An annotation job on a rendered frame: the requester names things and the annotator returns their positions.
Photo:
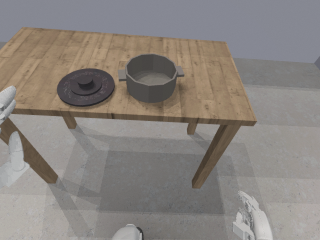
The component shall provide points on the right robot hand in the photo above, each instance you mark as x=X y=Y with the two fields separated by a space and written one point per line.
x=256 y=224

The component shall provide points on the knob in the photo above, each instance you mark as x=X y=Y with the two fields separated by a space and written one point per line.
x=85 y=80

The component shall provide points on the table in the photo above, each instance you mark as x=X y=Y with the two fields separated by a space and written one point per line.
x=34 y=61

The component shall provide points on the left robot shin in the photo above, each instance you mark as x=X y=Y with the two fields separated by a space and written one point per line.
x=131 y=225

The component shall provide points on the left robot thigh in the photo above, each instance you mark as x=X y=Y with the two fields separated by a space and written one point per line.
x=127 y=233

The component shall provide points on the pot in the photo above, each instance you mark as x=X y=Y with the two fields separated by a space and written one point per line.
x=150 y=77

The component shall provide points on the lid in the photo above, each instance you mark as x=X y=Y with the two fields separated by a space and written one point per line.
x=72 y=94

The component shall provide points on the left robot hand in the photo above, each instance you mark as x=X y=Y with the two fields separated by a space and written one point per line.
x=11 y=171

